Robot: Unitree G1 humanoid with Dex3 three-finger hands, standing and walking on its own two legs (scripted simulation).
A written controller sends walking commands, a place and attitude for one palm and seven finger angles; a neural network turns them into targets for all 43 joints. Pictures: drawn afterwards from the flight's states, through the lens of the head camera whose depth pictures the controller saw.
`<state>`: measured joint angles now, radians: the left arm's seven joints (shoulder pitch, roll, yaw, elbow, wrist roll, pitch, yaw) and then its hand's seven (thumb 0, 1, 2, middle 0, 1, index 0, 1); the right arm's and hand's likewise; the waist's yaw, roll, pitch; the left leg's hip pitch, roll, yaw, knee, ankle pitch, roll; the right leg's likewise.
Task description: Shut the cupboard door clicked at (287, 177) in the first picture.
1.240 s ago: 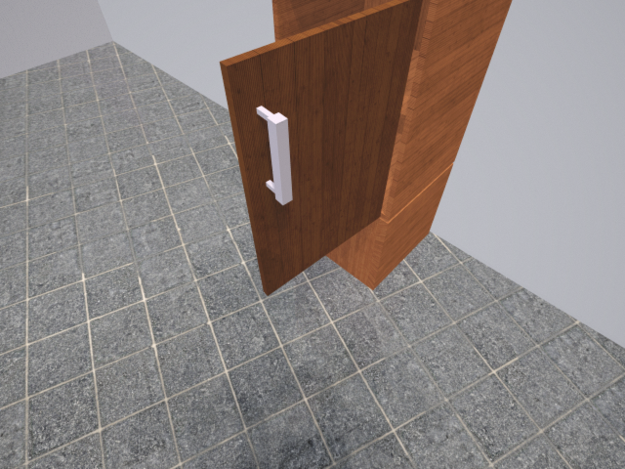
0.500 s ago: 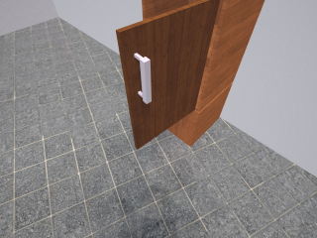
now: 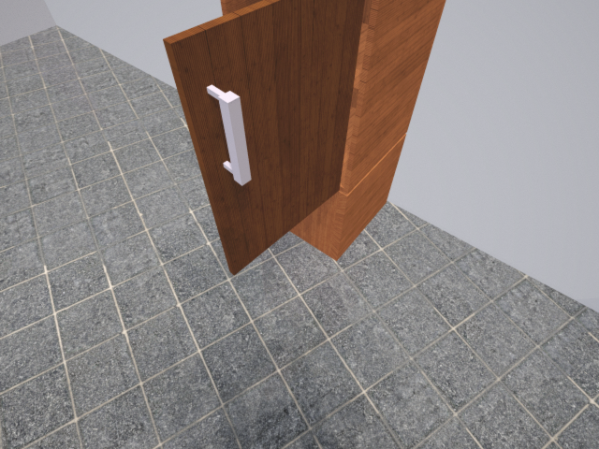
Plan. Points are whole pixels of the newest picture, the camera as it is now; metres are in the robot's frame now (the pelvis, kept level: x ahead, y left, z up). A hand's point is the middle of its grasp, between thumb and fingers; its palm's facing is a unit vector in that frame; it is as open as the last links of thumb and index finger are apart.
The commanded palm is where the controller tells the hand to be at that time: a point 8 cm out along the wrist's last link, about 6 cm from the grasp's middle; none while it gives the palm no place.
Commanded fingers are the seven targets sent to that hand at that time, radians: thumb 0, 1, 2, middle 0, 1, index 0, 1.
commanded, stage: walk to a spot facing it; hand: left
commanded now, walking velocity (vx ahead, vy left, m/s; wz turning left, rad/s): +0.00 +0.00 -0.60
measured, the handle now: (228, 137) +0.55 +0.16 +0.09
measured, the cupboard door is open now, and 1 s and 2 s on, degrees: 84 84 84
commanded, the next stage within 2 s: none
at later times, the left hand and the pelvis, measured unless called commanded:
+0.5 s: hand out of the picture +0.06 +0.16 -0.16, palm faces -0.19 -0.95 -0.26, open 7.4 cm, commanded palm none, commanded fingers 0.00 0.90 0.90 -0.20 -0.30 -0.20 -0.30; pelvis -0.01 -0.03 +0.01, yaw -15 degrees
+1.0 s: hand (237, 405) +0.20 +0.12 -0.17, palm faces -0.52 -0.81 -0.28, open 7.4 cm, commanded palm none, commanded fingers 0.00 0.90 0.90 -0.20 -0.30 -0.20 -0.30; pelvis -0.01 -0.02 -0.02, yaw -33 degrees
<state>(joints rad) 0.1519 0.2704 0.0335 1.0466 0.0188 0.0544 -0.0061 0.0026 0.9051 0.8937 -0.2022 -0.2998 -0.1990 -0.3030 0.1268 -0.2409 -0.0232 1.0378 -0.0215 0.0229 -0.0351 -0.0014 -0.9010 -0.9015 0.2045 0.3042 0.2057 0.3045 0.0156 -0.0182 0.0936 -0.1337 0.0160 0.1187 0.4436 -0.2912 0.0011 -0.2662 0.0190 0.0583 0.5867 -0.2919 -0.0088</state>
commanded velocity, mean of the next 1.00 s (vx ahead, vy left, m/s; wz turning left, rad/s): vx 0.00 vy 0.00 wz -0.60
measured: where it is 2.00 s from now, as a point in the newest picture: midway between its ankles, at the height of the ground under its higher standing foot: outside the picture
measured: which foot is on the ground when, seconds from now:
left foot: down 0.00-0.14, up 0.16-0.60, down 0.62-0.94, up 0.96-1.00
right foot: down 0.00-0.62, up 0.64-0.94, down 0.96-1.00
